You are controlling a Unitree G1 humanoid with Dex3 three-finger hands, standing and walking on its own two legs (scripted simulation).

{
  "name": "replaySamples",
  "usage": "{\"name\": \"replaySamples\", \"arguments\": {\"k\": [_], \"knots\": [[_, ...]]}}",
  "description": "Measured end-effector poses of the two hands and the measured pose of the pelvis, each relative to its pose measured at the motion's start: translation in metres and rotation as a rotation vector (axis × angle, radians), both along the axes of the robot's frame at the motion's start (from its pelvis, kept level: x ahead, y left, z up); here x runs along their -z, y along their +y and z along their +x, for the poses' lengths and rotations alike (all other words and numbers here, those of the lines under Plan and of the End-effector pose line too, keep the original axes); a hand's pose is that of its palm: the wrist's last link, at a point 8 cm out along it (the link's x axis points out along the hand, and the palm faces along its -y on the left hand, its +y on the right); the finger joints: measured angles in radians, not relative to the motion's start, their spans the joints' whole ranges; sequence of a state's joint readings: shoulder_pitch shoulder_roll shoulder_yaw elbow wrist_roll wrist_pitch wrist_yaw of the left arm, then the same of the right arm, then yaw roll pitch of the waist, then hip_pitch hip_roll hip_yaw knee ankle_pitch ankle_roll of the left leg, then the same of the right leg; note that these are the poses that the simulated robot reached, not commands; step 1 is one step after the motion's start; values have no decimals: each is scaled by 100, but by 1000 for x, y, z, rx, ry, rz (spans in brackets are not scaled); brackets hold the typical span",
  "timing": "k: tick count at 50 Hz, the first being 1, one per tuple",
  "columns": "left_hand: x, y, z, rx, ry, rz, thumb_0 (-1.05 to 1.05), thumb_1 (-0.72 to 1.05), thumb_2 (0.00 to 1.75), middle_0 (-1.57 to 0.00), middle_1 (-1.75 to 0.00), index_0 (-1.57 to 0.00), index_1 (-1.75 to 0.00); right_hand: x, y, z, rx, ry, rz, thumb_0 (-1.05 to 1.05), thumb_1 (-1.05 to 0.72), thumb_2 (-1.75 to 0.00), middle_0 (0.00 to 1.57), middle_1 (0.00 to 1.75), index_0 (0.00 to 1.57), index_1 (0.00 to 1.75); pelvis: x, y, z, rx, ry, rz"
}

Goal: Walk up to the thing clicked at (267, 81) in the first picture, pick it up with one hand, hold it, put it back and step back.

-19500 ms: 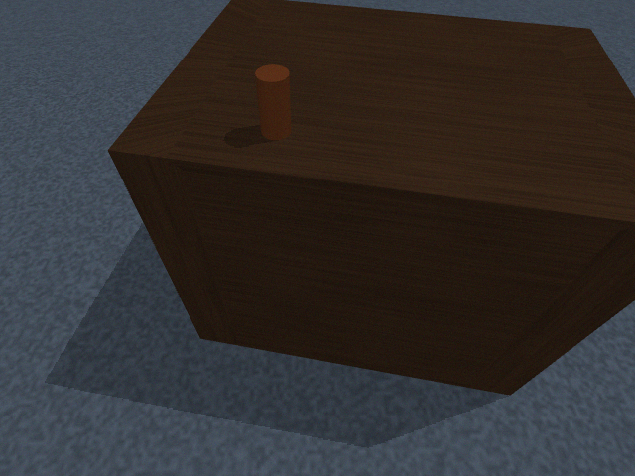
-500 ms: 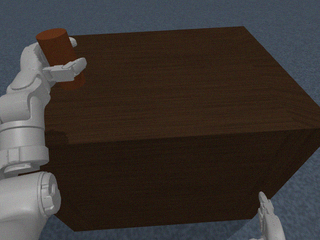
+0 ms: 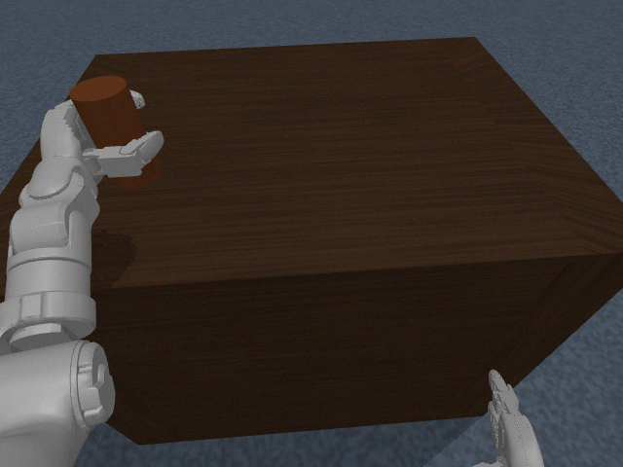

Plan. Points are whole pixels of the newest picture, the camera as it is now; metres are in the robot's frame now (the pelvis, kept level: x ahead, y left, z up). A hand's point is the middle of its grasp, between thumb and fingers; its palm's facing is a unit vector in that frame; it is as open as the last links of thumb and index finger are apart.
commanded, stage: crouch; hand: left
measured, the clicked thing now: (119, 135) +0.44 +0.21 +0.22
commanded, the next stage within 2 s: lower in 0.38 s
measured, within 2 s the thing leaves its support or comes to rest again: rests again in 1.38 s
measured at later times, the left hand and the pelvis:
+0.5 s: hand (130, 149) +0.45 +0.21 +0.19, palm faces +0.19 -0.98 -0.01, open 8.0 cm; pelvis +0.01 -0.01 +0.00, yaw +0 degrees
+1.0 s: hand (147, 177) +0.46 +0.21 +0.13, palm faces +0.16 -0.99 +0.01, open 8.1 cm; pelvis +0.01 +0.00 -0.01, yaw +0 degrees
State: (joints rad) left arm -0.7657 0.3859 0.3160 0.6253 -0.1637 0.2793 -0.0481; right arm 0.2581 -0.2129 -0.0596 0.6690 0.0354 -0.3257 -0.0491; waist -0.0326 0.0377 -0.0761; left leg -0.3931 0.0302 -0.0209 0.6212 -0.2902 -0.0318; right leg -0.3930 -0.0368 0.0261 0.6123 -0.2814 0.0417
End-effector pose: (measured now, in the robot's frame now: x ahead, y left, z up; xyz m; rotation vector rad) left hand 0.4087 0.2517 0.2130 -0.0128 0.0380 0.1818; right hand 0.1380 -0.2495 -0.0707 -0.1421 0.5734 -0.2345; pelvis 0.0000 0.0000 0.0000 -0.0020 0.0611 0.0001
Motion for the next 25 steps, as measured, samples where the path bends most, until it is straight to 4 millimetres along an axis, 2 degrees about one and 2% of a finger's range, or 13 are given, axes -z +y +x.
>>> {"name": "replaySamples", "arguments": {"k": [13,25], "knots": [[13,4,10,-20,-9,2,-1,-18,115,-83,-108,-84,-109,-2,-10,11,15,27,-10,-1,54,-6,6,5,6,5,-1,-5,8,-3,18,0],[25,10,15,-7,3,20,-1,-17,115,-83,-108,-84,-109,1,-7,12,10,71,-3,-1,54,-5,6,5,6,5,-2,-5,8,-7,31,-1]]}}
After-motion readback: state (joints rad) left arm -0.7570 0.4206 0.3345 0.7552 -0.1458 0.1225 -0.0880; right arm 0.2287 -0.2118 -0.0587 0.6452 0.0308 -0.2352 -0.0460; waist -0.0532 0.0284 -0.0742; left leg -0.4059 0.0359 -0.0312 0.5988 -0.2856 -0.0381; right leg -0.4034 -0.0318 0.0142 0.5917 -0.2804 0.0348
